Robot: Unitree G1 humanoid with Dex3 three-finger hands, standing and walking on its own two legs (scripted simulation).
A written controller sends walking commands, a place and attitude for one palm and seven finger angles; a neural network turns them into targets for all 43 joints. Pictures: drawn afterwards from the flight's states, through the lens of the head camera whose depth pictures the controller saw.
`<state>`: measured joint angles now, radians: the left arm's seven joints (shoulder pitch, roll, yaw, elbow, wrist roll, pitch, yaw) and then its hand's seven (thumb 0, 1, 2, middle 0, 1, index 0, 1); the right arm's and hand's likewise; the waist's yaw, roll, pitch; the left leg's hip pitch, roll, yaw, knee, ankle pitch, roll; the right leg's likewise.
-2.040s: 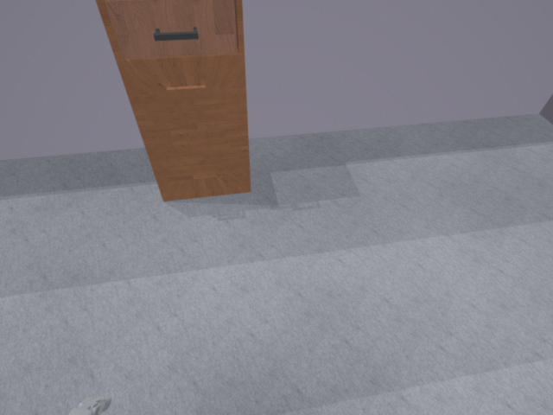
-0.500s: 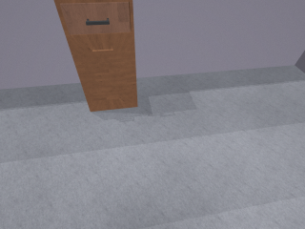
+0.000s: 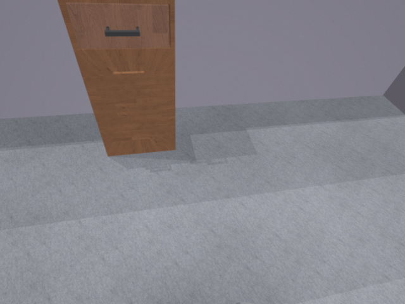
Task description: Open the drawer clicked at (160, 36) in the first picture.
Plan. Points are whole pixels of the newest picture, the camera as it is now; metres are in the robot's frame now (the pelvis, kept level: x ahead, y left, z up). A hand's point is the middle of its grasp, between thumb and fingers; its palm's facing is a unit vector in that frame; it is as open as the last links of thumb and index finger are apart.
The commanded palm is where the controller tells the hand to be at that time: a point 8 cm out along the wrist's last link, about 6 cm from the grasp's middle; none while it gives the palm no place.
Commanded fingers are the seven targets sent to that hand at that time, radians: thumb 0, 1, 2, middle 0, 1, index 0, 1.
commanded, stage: walk to a spot facing it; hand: left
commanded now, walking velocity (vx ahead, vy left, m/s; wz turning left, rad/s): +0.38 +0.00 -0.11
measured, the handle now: (122, 31) +1.09 +0.37 +0.03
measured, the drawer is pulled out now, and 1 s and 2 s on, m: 0.00 0.00 0.00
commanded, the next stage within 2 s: turn to face it in 0.46 s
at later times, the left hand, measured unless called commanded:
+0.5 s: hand (147, 254) +0.27 +0.14 -0.18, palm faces +0.05 -0.98 -0.20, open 7.2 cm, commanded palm none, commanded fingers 0.00 0.90 0.90 -0.20 -0.30 -0.20 -0.30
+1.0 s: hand (128, 232) +0.33 +0.20 -0.18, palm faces +0.19 -0.97 -0.16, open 7.4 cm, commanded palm none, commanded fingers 0.00 0.90 0.90 -0.20 -0.30 -0.20 -0.30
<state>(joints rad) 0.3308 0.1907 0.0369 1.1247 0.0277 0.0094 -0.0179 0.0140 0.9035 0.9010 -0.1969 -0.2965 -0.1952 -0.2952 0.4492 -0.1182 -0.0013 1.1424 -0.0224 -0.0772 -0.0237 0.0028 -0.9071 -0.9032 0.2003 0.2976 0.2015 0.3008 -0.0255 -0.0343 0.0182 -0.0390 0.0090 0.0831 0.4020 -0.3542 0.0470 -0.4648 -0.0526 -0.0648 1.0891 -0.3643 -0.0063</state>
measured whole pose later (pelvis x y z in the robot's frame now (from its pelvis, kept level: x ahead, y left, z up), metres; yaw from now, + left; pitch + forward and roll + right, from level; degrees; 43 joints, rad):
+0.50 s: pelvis +0.22 -0.05 -0.01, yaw +1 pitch -2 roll -2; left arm 0.22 0.18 0.05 1.06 0.02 -0.07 0.03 -0.01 0.94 0.90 -0.20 -0.30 -0.20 -0.30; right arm 0.27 -0.15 -0.06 1.07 -0.02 -0.02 -0.01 0.01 -0.91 -0.90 0.20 0.30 0.20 0.30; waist -0.04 0.02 0.03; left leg -0.56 0.13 0.04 1.15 -0.28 0.01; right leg -0.21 0.01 -0.21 0.49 -0.24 -0.07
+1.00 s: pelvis +0.34 +0.03 +0.00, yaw +8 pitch -1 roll -2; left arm 0.28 0.18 0.05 1.07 0.03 0.01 0.01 0.01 0.91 0.90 -0.19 -0.30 -0.19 -0.29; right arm 0.21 -0.16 -0.05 1.03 -0.02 -0.04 -0.02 -0.02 -0.95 -0.90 0.20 0.30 0.20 0.30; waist 0.02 -0.02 0.02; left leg -0.25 0.00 0.14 0.43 -0.17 0.10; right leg -0.44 -0.11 -0.07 1.02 -0.36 0.04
